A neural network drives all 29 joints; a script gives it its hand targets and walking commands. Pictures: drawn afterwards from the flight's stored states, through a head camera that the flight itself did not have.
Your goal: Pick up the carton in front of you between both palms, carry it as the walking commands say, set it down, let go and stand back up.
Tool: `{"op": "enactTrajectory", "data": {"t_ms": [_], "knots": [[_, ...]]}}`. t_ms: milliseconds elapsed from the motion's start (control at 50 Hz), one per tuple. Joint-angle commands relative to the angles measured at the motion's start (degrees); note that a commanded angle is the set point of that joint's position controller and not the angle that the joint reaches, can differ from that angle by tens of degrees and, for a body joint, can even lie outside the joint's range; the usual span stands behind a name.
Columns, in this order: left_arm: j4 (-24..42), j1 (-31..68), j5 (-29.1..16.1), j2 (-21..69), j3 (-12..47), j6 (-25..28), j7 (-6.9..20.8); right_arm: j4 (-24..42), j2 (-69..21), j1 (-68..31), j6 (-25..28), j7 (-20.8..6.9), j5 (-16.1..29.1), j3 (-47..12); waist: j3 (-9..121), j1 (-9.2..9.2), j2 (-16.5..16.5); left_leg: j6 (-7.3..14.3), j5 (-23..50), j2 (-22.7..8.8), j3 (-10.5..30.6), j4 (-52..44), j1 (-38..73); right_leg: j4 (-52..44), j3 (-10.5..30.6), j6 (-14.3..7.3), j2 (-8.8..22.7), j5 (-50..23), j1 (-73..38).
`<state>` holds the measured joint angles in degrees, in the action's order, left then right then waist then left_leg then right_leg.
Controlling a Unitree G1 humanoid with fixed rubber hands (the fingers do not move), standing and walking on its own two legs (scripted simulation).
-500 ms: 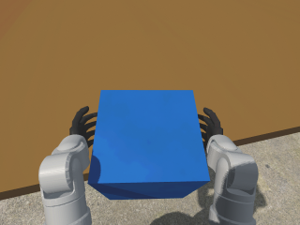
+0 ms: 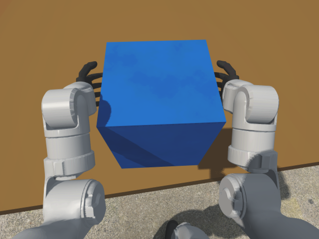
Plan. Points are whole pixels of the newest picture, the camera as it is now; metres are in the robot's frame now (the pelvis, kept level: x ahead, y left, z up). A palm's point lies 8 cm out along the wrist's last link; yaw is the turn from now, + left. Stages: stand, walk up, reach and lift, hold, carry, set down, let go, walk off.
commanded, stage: carry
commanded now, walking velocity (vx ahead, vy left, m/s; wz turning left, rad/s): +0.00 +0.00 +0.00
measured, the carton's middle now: (158, 112) +0.41 +0.00 +0.05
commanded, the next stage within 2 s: none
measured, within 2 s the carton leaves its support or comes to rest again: neither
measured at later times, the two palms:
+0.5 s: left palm (64, 72) +0.47 +0.21 +0.12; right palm (194, 68) +0.48 -0.08 +0.12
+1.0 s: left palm (65, 67) +0.47 +0.20 +0.14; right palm (201, 73) +0.46 -0.10 +0.13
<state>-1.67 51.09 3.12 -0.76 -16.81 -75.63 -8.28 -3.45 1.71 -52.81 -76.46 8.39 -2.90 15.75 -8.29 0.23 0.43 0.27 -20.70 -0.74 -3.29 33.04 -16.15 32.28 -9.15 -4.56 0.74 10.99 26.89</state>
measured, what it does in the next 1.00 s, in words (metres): walks ahead: left foot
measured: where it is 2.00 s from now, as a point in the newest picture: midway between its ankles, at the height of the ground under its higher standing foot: (145, 216)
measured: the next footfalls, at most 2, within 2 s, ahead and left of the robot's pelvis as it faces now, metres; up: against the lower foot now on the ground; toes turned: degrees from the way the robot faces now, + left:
left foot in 0.52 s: +0.20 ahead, +0.16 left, +0.00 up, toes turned +3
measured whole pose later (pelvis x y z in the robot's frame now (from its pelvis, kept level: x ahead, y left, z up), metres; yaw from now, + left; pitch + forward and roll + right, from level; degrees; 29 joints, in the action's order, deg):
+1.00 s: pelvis +0.12 +0.06 +0.00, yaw -1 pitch +1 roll +0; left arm -11.3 39.2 4.2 0.2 -11.5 -70.0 -6.4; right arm -9.3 -0.6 -37.0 -70.5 6.7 -3.7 12.0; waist 3.5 -0.3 -0.3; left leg 2.6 -12.4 0.0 -4.8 31.9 -20.7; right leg 32.9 -2.9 0.1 1.2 18.2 15.8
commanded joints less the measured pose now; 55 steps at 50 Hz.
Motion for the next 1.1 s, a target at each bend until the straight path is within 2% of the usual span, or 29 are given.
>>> {"op": "enactTrajectory", "data": {"t_ms": [0, 40, 120, 140, 180, 200, 240, 260, 280, 300, 320, 340, 360, 380, 400, 440, 480, 500, 520, 540, 580, 600, 660, 680, 720, 760, 900, 1020, 1080], "knots": [[9.65, 46.38, -26.22, 60.89, 36.85, 1.17, 12.22, 8.69, -63.20, -43.92, 2.15, -11.51, 24.73, -34.67, 49.81, 0.15, 0.10, 1.29, 37.53, -4.90, 2.66, 4.93, 12.09, 5.14, 7.73, -2.72, 8.91, -49.45, -27.93], [10.94, 44.26, -24.89, 59.91, 36.98, 1.28, 11.54, 10.32, -61.84, -41.41, 2.26, -11.32, 23.68, -34.82, 50.62, -0.02, -1.11, 1.06, 35.55, -3.76, 2.22, 5.70, 8.60, 5.60, 8.76, -4.03, 9.00, -53.85, -30.61], [11.54, 38.65, -22.55, 59.48, 38.63, 1.59, 11.32, 12.02, -60.77, -36.10, 2.66, -11.57, 21.45, -36.08, 49.08, 0.99, -6.56, -0.06, 15.35, 0.40, -1.22, -3.20, -1.85, 5.77, 10.58, -6.66, 10.60, -68.00, -42.59], [11.12, 37.41, -22.16, 59.63, 39.15, 1.74, 11.57, 11.98, -61.02, -35.21, 2.85, -11.87, 21.15, -36.45, 48.77, 1.06, -6.61, -0.31, 17.69, 0.66, -1.81, -6.32, -1.00, 6.58, 9.74, -6.44, 10.04, -68.43, -42.90], [10.11, 34.72, -21.56, 60.83, 40.84, 2.35, 12.07, 11.39, -61.49, -32.58, 3.33, -12.60, 20.71, -37.61, 48.39, 0.90, -2.49, -0.58, 35.46, -0.54, -1.52, -7.71, 7.50, 7.48, 6.79, -4.54, 6.97, -56.64, -35.69], [9.55, 33.66, -21.23, 61.41, 41.55, 2.83, 12.28, 10.97, -61.95, -31.53, 3.65, -13.09, 20.76, -38.33, 47.94, 0.42, 1.34, -0.24, 50.38, -2.18, -0.43, -5.23, 15.05, 7.47, 4.46, -3.07, 4.57, -44.50, -27.54], [8.62, 31.89, -20.63, 63.12, 42.98, 4.03, 12.69, 10.72, -63.24, -31.02, 4.61, -14.17, 21.32, -40.50, 44.57, -0.89, 10.99, 2.83, 84.57, -7.17, 3.71, 2.48, 32.59, 0.67, -2.09, 0.23, -2.58, -4.32, -6.69], [8.82, 32.15, -20.78, 63.98, 43.90, 4.66, 12.94, 11.22, -63.76, -31.01, 5.21, -14.67, 21.80, -41.62, 42.79, -1.60, 12.81, 4.10, 91.54, -8.21, 4.24, 4.93, 37.41, -4.77, -2.44, 1.13, -3.78, 2.32, -1.25], [9.25, 32.42, -20.85, 64.82, 44.78, 5.17, 13.26, 11.98, -64.22, -31.34, 5.86, -15.07, 22.32, -42.70, 42.64, -1.43, 11.69, 3.88, 91.34, -8.29, 3.60, 7.66, 35.52, -10.88, -2.27, 1.62, -3.61, -3.47, -5.23], [10.49, 31.19, -21.30, 65.27, 46.09, 5.59, 13.44, 12.70, -63.82, -29.67, 6.27, -15.34, 22.60, -43.46, 43.30, 0.55, 7.38, 2.64, 80.79, -6.85, 1.22, 12.98, 26.48, -17.26, -1.37, 1.87, -2.34, -19.10, -17.52], [9.59, 28.47, -20.57, 64.08, 45.52, 5.86, 13.52, 16.01, -63.80, -31.21, 6.99, -15.22, 23.18, -45.53, 44.27, 2.55, -2.65, -0.76, 53.85, -3.36, -1.25, 20.60, 6.16, -11.59, 2.78, -0.04, 2.64, -51.90, -38.04], [9.08, 28.32, -21.00, 64.55, 46.40, 6.43, 13.65, 14.96, -64.36, -30.97, 7.00, -15.18, 22.74, -45.64, 44.44, 4.06, -17.30, -2.26, -6.90, 2.62, -1.37, 27.74, -22.80, -1.53, 14.61, -7.45, 14.27, -84.12, -60.89], [8.13, 26.08, -22.03, 64.12, 46.45, 6.34, 13.93, 13.92, -63.86, -28.11, 7.32, -14.91, 22.27, -45.46, 44.60, 5.04, -15.77, -2.04, -17.63, 2.00, 4.73, 28.53, -31.88, -0.26, 17.78, -11.18, 19.03, -85.56, -65.14], [9.05, 26.20, -23.08, 64.03, 47.03, 6.61, 14.20, 14.18, -62.59, -27.31, 7.67, -14.57, 21.51, -44.69, 44.26, 4.96, -11.13, -1.07, -17.80, -0.09, 7.22, 22.78, -31.95, 0.01, 18.48, -10.00, 19.87, -75.90, -62.71], [10.21, 26.81, -23.89, 64.10, 47.71, 6.67, 14.44, 13.76, -61.42, -26.30, 7.89, -14.27, 21.04, -44.17, 43.17, 4.34, -6.90, -0.32, -13.43, -1.18, 6.68, 12.65, -28.61, 0.42, 16.65, -7.59, 18.35, -66.67, -58.17], [10.81, 27.17, -24.56, 63.89, 48.26, 6.90, 14.76, 12.25, -59.85, -23.37, 7.91, -13.91, 20.29, -43.21, 41.51, 2.80, -7.57, -0.33, 1.90, 1.95, 0.26, 1.22, -10.34, 0.29, 8.91, -4.21, 13.11, -56.12, -39.55], [9.08, 26.36, -24.28, 63.28, 47.98, 7.04, 15.11, 9.76, -59.19, -20.37, 7.90, -14.18, 19.46, -42.37, 40.41, -1.27, -5.77, -0.22, 26.08, 3.32, -3.65, -9.39, 9.87, 3.96, 2.23, -0.73, 7.37, -35.24, -22.24], [7.33, 25.55, -23.69, 62.50, 47.42, 7.12, 15.35, 8.68, -59.01, -19.51, 7.82, -14.58, 19.01, -41.73, 40.92, -2.42, -2.78, 1.65, 43.57, -2.91, 2.32, -11.17, 20.18, 5.56, 2.03, 2.29, 5.25, -13.49, -13.55], [5.12, 24.79, -22.85, 61.54, 46.74, 7.08, 15.56, 7.01, -58.07, -19.12, 7.67, -14.92, 18.92, -40.79, 40.78, -1.56, 6.58, 4.00, 81.69, -16.63, 15.56, -5.44, 27.23, 9.54, 3.59, 6.12, 2.08, 16.23, -4.93], [2.73, 23.93, -22.29, 61.63, 46.24, 6.68, 15.76, 4.98, -57.71, -19.52, 7.75, -15.00, 18.31, -40.33, 42.54, -1.82, 11.50, 8.27, 89.52, -20.17, 17.32, -2.76, 27.16, 11.71, 7.79, 6.31, 1.84, 23.17, -6.14], [1.09, 23.92, -22.87, 63.40, 45.93, 6.88, 16.01, 4.18, -58.92, -19.50, 8.45, -15.63, 18.79, -40.07, 42.42, -1.49, 10.30, 10.50, 67.49, -18.74, 16.14, -3.88, 24.36, 9.72, 9.71, 6.05, 3.09, 21.30, -5.92], [1.36, 25.44, -23.68, 64.75, 46.06, 7.29, 16.11, 5.23, -60.43, -21.42, 8.89, -15.94, 19.87, -40.58, 40.77, -0.90, 9.24, 8.68, 60.92, -16.50, 14.75, -4.96, 20.88, 7.37, 8.79, 6.03, 2.68, 18.55, -8.05], [1.85, 27.99, -24.95, 67.80, 46.15, 8.64, 15.70, 8.49, -62.98, -26.07, 9.80, -16.09, 22.63, -42.33, 39.73, -0.50, 6.39, 5.74, 56.50, -12.77, 9.04, -4.80, 18.04, 0.15, 6.05, 6.19, 1.40, 9.13, -13.31], [2.08, 27.79, -25.21, 68.25, 46.17, 8.81, 15.53, 9.29, -63.23, -26.73, 10.02, -15.93, 23.36, -42.75, 40.11, -0.50, 6.15, 6.01, 53.14, -12.04, 8.24, -4.71, 17.32, -2.64, 6.12, 6.02, 1.65, 5.90, -15.40], [2.84, 27.92, -25.65, 67.90, 45.62, 8.72, 15.20, 10.14, -62.92, -26.78, 10.07, -15.38, 23.74, -42.87, 41.34, -0.45, 5.01, 5.72, 45.28, -10.71, 7.96, -4.32, 15.87, -3.96, 7.89, 5.46, 3.26, 2.61, -18.71], [3.86, 28.51, -25.54, 66.57, 45.03, 8.58, 14.92, 11.43, -62.59, -28.48, 9.68, -15.00, 24.23, -43.25, 40.71, -0.55, 1.29, 4.90, 38.51, -9.34, 6.78, -4.31, 13.86, -1.83, 9.60, 4.40, 5.01, -0.98, -18.35], [-3.59, 23.36, -22.20, 62.21, 39.56, 6.26, 14.80, 2.94, -61.22, -25.14, 7.39, -15.16, 23.16, -39.75, 37.49, -0.31, 0.07, 4.15, 34.13, -8.63, 6.45, -3.16, 9.96, -1.39, 9.79, 3.31, 5.91, -5.98, -16.89], [-5.71, 28.46, -22.12, 63.72, 37.43, 7.11, 15.39, -1.09, -64.63, -30.03, 8.11, -15.94, 23.82, -37.74, 32.55, -0.52, -0.28, 3.38, 18.59, -7.64, 6.09, -5.03, 5.31, -3.79, 10.79, 2.00, 6.59, -1.63, -13.91], [-4.82, 30.49, -22.86, 64.13, 37.22, 7.28, 15.11, -1.03, -65.62, -31.64, 8.28, -15.64, 24.55, -37.48, 31.68, -0.62, -0.48, 3.22, 14.69, -7.38, 5.92, -5.71, 4.57, -4.89, 11.18, 1.49, 6.66, 0.12, -13.04]]}}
